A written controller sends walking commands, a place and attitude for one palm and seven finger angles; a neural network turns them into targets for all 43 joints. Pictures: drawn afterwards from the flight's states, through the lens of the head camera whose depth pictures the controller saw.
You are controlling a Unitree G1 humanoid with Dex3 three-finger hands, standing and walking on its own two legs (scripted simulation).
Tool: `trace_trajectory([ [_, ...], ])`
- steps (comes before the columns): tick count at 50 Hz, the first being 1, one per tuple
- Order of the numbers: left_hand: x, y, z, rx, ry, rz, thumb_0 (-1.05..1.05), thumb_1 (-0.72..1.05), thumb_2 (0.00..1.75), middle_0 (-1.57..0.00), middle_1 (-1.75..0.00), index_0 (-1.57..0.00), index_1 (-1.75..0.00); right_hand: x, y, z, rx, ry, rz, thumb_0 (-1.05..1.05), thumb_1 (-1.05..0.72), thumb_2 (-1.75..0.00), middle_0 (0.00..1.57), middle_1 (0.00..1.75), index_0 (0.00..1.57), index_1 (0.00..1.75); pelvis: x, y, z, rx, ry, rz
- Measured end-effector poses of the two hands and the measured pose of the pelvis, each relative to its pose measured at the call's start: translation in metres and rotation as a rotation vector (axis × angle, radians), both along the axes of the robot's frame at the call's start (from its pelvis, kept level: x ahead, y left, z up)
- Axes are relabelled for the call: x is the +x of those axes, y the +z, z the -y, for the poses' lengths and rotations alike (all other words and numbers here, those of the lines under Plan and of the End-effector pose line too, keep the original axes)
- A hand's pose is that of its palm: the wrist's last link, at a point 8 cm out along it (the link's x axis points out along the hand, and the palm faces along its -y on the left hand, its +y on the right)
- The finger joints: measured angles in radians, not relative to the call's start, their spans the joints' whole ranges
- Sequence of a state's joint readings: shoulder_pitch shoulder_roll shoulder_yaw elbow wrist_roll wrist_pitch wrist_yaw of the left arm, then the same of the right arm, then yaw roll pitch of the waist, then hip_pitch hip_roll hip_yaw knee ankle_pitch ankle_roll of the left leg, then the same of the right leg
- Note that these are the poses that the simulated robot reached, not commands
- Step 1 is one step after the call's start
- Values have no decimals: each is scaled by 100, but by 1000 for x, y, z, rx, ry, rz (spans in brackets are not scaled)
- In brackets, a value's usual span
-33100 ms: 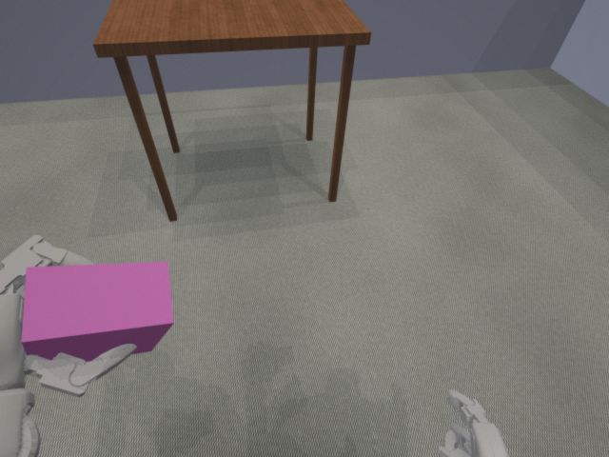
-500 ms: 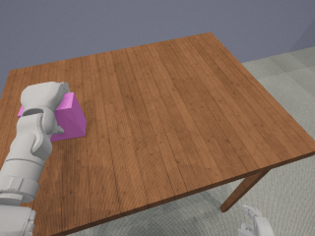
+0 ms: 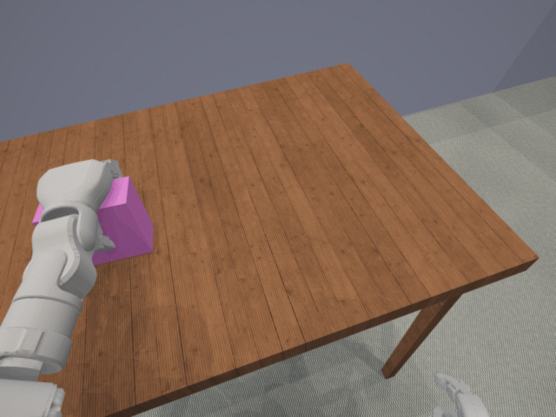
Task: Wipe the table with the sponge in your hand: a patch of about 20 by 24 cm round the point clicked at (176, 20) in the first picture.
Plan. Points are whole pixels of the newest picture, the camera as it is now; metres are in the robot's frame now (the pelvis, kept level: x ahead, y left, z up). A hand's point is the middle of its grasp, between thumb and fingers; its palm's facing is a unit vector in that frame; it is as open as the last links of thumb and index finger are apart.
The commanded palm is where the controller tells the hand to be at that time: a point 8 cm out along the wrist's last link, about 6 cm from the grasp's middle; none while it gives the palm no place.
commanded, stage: wipe back along the middle lane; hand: left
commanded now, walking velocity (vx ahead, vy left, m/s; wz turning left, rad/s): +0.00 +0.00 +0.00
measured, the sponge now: (105, 231) +0.35 +0.31 +0.06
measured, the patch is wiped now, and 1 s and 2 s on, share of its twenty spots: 0.60 0.75 0.90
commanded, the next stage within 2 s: slide across to the third lane in 1.38 s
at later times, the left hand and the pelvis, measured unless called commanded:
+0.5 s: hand (93, 241) +0.31 +0.29 +0.10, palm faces +0.00 -0.04 -1.00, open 10.3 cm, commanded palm +0.27 +0.27 +0.13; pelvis -0.01 -0.01 +0.00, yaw +0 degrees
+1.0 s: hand (97, 270) +0.27 +0.26 +0.10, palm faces +0.07 -0.05 -1.00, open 10.3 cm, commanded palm +0.22 +0.25 +0.12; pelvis -0.01 +0.00 +0.00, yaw -1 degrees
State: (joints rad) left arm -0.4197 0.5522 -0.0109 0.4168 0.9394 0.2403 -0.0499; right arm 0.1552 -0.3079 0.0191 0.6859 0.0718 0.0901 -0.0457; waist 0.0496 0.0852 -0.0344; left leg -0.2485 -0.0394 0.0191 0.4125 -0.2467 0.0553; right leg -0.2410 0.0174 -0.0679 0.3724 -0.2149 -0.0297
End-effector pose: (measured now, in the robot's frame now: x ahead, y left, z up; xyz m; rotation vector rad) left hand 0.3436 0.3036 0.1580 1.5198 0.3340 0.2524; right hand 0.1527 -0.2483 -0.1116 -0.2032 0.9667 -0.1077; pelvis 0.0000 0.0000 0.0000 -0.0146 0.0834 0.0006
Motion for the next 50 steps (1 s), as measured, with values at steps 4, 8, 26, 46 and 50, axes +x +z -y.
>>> trace_trajectory([
  [4, -11, 0, 2, 6, 12, 20, 0, -50, 104, -69, -133, -72, -133, -4, -1, 7, 1, -11, -9, 1, -91, -90, 20, 30, 20, 30, -1, 0, 3, 3, -5, 8],
  [8, -20, 0, 3, 5, 33, 21, 0, -50, 104, -69, -133, -71, -134, -1, 0, 10, 4, -11, 3, 1, -91, -90, 20, 30, 20, 30, -3, 0, 6, 4, -4, 16],
  [26, -54, -3, 19, 2, 34, 46, 0, -49, 104, -68, -134, -70, -135, 33, 16, -15, 59, 56, 140, 1, -91, -90, 20, 30, 20, 30, -13, -1, 8, 6, 3, 37],
  [46, -92, -4, 40, -9, 17, 104, 0, -49, 104, -67, -134, -70, -135, 50, 22, -31, 102, 90, 194, 1, -91, -90, 20, 30, 20, 30, -9, -2, 3, 7, -11, 57],
  [50, -101, -4, 44, -13, 16, 115, 0, -49, 104, -67, -134, -69, -135, 50, 21, -30, 106, 92, 194, 1, -91, -90, 20, 30, 20, 30, -9, -2, 3, 8, -12, 61],
])
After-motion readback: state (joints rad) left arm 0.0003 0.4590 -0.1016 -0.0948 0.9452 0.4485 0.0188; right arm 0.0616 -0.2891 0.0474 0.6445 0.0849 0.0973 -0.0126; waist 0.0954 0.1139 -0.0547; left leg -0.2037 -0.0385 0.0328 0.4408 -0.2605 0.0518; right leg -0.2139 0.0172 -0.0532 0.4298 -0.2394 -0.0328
